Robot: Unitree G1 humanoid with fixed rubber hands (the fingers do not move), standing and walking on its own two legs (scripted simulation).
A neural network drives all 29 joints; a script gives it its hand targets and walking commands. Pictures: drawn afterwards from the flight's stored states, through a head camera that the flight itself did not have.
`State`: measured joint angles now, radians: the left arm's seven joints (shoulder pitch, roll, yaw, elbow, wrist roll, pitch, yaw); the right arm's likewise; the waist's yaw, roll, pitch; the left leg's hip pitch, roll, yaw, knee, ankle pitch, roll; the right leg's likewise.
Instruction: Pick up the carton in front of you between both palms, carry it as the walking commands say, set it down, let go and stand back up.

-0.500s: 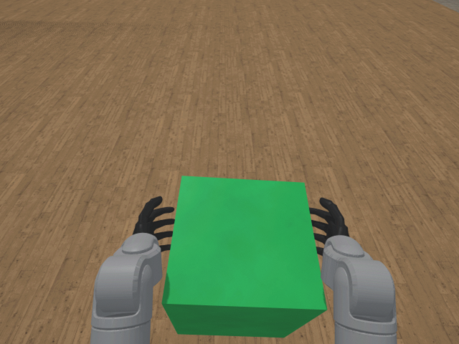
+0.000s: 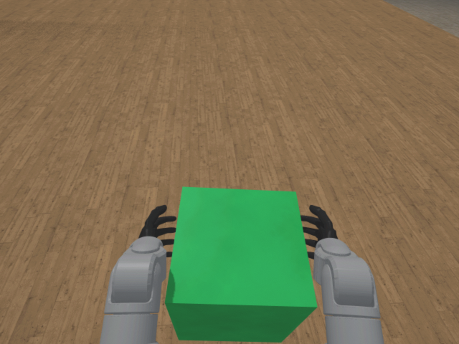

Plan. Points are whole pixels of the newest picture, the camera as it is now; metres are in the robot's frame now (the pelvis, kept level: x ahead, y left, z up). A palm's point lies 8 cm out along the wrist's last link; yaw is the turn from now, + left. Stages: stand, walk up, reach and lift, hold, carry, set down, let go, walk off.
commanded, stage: carry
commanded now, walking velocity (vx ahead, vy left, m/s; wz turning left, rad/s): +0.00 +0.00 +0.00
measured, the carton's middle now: (234, 269) +0.29 +0.00 -0.03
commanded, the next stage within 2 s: none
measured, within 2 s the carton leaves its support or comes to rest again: neither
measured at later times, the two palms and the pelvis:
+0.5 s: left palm (156, 268) +0.25 +0.13 +0.04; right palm (333, 266) +0.26 -0.16 +0.04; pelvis -0.04 -0.02 +0.00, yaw +0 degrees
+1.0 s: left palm (160, 278) +0.23 +0.12 +0.04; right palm (343, 277) +0.24 -0.17 +0.04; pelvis -0.05 -0.02 +0.00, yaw +0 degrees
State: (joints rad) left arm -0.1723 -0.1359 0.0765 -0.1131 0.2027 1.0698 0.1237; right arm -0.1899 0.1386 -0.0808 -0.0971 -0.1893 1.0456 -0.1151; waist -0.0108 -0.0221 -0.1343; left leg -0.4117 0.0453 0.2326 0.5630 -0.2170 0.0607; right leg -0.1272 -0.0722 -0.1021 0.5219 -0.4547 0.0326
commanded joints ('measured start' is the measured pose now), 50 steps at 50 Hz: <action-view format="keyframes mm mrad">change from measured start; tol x2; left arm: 1 -419 -993 -608 -51 -383 -96 -309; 7 -422 -931 -559 11 -318 -210 -318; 13 -477 -879 -459 156 -236 -341 -325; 17 -536 -880 -409 257 -197 -423 -337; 20 -570 -905 -409 293 -192 -458 -346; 26 -548 -950 -474 241 -229 -422 -347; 31 -504 -919 -459 231 -219 -381 -341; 38 -539 -924 -471 205 -231 -383 -339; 50 -519 -923 -475 203 -231 -378 -339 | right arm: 1 -361 1027 616 -17 368 -71 305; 7 -358 966 551 64 288 -184 315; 14 -410 900 421 253 185 -331 329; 19 -467 921 388 344 153 -417 341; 23 -478 959 419 335 166 -424 347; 27 -447 973 464 284 197 -377 343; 31 -418 945 441 284 185 -350 339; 38 -449 952 451 265 198 -353 341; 50 -429 949 453 262 198 -349 340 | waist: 1 10 5 -279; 18 11 13 -169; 50 10 23 -185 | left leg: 1 291 125 -141 25 587 12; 10 266 127 -142 -1 440 -1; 17 256 127 -151 -49 283 -12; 21 260 126 -155 -66 233 -17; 30 251 131 -154 -67 252 -20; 38 235 129 -157 -82 190 -27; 50 239 131 -151 -70 242 -26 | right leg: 1 -31 -80 35 -10 594 -8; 6 -45 -83 40 -22 557 -19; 17 -105 -79 57 -83 318 -47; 21 -118 -75 62 -93 266 -56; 30 -120 -68 62 -80 276 -58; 38 -148 -67 73 -94 227 -67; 50 -138 -62 69 -74 272 -69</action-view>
